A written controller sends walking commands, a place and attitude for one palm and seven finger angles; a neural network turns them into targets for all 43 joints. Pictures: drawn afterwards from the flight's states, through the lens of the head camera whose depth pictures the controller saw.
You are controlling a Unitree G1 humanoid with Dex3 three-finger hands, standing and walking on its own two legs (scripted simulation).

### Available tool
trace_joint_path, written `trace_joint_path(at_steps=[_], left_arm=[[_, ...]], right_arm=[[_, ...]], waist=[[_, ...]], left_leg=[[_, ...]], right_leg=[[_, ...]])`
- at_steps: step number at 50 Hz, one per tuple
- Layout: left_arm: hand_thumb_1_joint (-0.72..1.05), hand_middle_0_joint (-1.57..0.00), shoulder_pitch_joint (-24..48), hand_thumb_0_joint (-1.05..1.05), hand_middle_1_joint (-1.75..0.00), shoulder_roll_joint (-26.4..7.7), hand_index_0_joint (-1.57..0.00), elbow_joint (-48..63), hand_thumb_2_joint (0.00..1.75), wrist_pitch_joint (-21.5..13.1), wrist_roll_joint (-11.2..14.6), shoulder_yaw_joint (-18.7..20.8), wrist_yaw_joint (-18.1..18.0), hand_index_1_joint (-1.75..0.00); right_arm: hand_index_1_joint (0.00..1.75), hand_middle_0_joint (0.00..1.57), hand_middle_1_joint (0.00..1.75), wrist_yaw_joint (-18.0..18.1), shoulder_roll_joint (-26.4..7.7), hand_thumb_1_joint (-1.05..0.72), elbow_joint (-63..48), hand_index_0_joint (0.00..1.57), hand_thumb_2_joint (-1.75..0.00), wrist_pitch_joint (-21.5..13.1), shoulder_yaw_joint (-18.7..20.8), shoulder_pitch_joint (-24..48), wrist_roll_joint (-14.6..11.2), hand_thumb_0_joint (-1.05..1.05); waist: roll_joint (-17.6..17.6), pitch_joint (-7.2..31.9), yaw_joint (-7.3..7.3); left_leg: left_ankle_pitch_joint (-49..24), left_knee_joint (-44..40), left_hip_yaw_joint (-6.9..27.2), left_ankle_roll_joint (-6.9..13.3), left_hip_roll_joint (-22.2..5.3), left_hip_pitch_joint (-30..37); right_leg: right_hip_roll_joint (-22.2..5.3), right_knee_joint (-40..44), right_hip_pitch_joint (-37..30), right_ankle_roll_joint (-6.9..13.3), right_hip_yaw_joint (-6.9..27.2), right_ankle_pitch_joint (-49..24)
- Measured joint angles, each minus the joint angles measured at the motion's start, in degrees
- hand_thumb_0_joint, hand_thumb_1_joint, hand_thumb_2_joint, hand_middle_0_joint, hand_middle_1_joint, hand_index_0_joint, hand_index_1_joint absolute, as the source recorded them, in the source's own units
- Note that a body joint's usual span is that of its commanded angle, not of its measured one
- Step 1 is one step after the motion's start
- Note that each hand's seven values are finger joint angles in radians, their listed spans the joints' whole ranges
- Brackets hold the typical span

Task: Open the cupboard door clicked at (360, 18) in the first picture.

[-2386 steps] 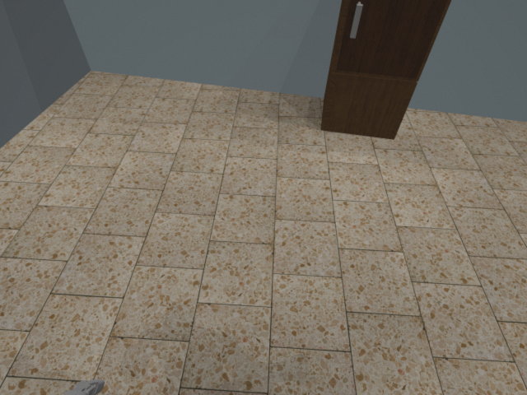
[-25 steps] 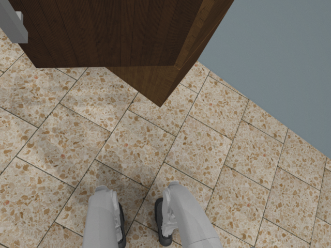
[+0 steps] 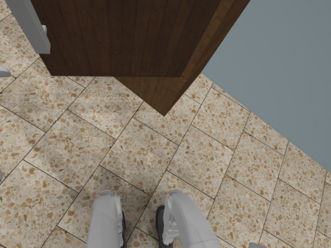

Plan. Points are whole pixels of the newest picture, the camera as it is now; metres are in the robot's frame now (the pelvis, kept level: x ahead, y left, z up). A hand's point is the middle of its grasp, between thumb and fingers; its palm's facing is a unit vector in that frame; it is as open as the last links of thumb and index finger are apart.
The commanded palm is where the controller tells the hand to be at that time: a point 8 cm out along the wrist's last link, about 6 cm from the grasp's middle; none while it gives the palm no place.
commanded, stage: move the hooked fingers beside the handle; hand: left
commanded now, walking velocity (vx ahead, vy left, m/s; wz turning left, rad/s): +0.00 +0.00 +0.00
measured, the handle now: (31, 14) +0.58 +0.25 +0.06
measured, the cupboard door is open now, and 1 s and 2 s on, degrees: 44 44 43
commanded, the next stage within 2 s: slide the fingers in behind the handle in 0.12 s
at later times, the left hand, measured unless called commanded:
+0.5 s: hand (0, 36) +0.53 +0.29 +0.06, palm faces +0.07 -1.00 -0.02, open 14.0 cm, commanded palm +0.52 +0.30 +0.05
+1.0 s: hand (18, 35) +0.53 +0.27 +0.06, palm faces +0.10 -1.00 -0.03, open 13.9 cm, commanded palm +0.52 +0.28 +0.05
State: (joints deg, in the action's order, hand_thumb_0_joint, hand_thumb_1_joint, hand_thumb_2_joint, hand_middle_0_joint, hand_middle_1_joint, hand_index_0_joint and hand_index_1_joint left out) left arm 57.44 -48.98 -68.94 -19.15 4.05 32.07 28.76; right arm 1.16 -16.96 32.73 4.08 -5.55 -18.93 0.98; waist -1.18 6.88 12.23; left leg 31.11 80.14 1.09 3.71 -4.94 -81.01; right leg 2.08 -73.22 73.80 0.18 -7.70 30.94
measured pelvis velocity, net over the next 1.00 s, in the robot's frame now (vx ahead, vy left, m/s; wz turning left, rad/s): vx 0.00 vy -0.02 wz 0.01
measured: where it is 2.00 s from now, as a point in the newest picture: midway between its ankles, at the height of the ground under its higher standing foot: (142, 239)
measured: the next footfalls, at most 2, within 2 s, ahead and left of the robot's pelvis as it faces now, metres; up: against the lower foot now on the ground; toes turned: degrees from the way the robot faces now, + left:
none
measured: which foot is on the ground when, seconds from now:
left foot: down 0.00-1.00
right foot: down 0.00-1.00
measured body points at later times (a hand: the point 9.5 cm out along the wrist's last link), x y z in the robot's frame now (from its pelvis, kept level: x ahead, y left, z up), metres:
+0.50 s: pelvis -0.01 -0.01 +0.00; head +0.19 +0.06 +0.40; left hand +0.52 +0.35 +0.06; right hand +0.02 -0.28 -0.09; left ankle +0.04 +0.08 -0.60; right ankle +0.03 -0.13 -0.60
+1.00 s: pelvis +0.00 -0.02 +0.00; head +0.19 +0.04 +0.40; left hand +0.52 +0.32 +0.06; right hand +0.02 -0.29 -0.10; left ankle +0.04 +0.08 -0.60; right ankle +0.03 -0.13 -0.60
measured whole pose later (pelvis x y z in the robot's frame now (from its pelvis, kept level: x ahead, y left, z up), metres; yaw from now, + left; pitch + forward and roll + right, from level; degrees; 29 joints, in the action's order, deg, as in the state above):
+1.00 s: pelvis +0.00 -0.02 +0.00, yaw +1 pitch +31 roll -7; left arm 57.9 -42.7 -67.9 -20.6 3.9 28.8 21.4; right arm 0.3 -16.0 34.5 3.8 -4.9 -19.1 1.1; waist -1.6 6.9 12.1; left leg 30.8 79.6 1.1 2.3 -5.0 -80.6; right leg 2.3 -74.3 74.3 1.6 -7.5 31.6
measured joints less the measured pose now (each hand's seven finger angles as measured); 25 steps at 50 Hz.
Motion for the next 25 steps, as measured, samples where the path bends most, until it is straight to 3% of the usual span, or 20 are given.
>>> trace_joint_path(at_steps=[12,25], left_arm=[[-0.5,-0.3,-0.1,-0.01,-1.2,1.3,-0.3,0.8,0.3,-0.6,0.2,-0.6,-0.4,-1.2],[-0.5,-0.3,1.9,-0.01,-1.2,2.2,-0.3,0.2,0.3,-0.1,-0.6,-1.9,-3.1,-1.2]], right_arm=[[0.3,0.2,0.3,-0.2,0.6,-0.9,0.7,0.2,-0.9,0.5,-0.2,0.1,0.0,0.0],[0.3,0.2,0.3,-0.1,0.6,-0.9,0.7,0.2,-0.9,0.0,-0.3,-0.5,0.2,0.0]], waist=[[0.0,-0.2,-0.56],[-0.4,-0.3,0.6]], left_leg=[[-0.4,0.0,-0.1,0.0,0.3,-0.1],[-0.6,0.4,0.0,-0.4,0.1,-1.2]], right_leg=[[-0.3,-0.3,0.3,0.0,0.1,-0.2],[-0.1,-1.2,1.6,0.4,0.1,-0.1]])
